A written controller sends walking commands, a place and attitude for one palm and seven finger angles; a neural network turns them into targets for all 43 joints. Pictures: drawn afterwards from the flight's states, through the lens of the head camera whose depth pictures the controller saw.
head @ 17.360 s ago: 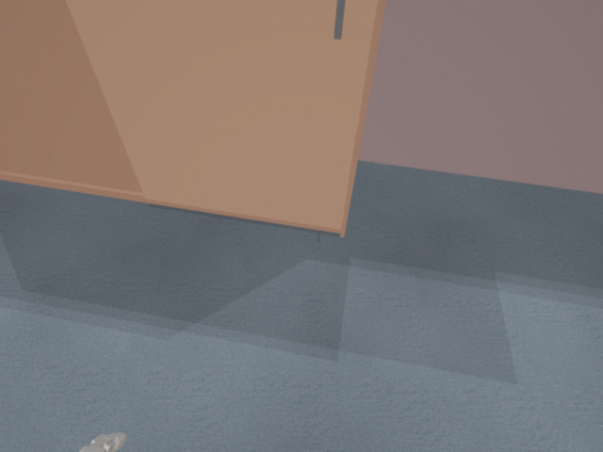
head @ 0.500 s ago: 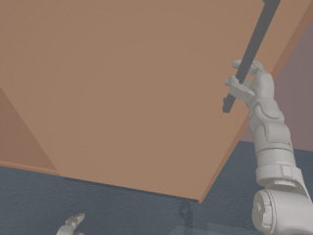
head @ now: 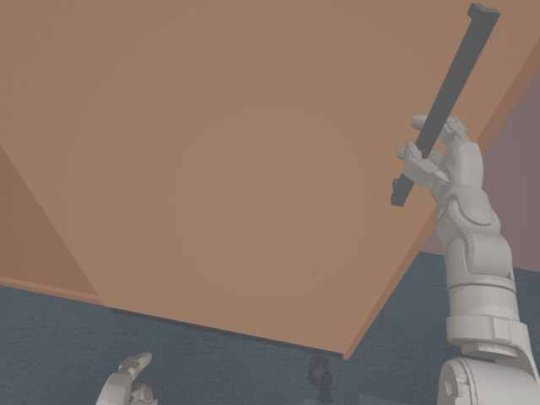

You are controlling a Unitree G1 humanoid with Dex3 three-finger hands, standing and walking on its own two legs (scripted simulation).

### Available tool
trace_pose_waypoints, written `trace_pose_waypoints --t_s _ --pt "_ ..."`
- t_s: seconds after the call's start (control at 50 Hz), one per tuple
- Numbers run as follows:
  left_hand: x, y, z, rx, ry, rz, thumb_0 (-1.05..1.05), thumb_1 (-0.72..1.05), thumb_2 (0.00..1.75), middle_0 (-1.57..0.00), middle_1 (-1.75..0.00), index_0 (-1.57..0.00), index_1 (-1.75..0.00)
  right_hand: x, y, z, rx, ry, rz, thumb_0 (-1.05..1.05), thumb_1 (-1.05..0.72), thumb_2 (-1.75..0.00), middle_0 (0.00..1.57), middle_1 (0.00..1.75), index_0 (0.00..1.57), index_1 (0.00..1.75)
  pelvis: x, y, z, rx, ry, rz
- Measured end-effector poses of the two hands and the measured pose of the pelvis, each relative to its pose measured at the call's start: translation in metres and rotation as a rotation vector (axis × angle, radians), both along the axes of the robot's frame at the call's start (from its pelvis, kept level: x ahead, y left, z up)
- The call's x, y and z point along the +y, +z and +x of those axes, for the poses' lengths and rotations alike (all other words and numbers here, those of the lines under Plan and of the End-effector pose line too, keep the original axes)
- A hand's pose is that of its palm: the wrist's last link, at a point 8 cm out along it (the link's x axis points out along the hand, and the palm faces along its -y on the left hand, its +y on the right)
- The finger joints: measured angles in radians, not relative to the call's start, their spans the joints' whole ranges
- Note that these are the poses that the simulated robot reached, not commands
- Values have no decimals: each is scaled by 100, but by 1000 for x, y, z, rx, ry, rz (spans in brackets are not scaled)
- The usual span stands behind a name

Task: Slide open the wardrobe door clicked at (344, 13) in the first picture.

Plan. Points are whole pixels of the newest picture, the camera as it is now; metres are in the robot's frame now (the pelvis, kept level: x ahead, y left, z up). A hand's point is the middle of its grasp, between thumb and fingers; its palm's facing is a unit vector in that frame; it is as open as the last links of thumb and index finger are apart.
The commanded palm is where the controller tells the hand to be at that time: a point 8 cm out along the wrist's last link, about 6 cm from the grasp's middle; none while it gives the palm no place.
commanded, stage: tug the door sideways, standing still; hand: right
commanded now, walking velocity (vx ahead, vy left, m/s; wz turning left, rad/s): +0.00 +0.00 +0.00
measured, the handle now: (429, 121) +0.47 -0.18 +0.23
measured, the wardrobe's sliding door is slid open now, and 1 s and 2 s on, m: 0.00 0.00 0.02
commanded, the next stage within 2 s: step sideways, sliding the door along in 0.90 s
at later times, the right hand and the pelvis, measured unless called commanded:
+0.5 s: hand (407, 159) +0.41 -0.15 +0.20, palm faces +0.17 +0.98 -0.01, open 5.6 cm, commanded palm +0.39 -0.15 +0.20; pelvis +0.01 +0.00 +0.00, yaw -4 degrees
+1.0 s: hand (405, 160) +0.41 -0.14 +0.20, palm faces +0.18 +0.98 -0.04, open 5.8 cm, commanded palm +0.39 -0.18 +0.20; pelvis -0.02 -0.01 +0.00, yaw -5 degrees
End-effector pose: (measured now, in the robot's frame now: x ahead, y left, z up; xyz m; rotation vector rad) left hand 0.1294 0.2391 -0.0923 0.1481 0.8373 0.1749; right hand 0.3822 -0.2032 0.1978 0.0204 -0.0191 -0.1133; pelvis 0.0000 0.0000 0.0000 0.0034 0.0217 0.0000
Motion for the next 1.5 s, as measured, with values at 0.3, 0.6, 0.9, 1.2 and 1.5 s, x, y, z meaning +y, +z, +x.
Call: trace_pose_waypoints --t_s 0.3,0.6,0.9,1.2,1.5 --pt "-9 2 51 -6 -83 22 2 91 90 -20 -30 -20 -30 4 3 3 15 -3 -15 1 -75 -82 31 135 30 135 -1 -1 19 13 -38 5" --pt "-36 -12 33 32 -164 -16 1 91 90 -20 -30 -20 -30 9 5 2 40 -68 -40 1 -78 -84 31 136 29 140 -3 -3 -2 7 -86 1" --pt "-26 -27 -28 127 -140 4 2 91 90 -20 -30 -20 -30 10 4 1 31 -66 -55 0 -80 -83 29 137 25 140 -7 -4 -21 10 -96 6" --pt "-3 -31 -33 79 -39 23 1 91 90 -20 -30 -20 -30 5 -3 7 -103 -64 -165 -2 -73 -84 39 139 28 140 7 -12 -24 1 -41 -13" --pt "46 -44 49 173 -231 63 2 91 90 -20 -30 -20 -30 20 -11 8 -205 -223 -139 -1 -79 -87 42 140 17 140 73 -16 12 -33 -170 -27"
